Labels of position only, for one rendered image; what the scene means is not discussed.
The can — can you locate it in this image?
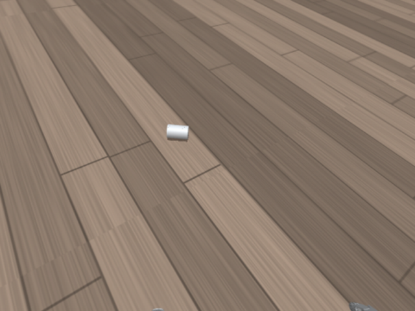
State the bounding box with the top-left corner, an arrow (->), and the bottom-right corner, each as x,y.
167,124 -> 189,139

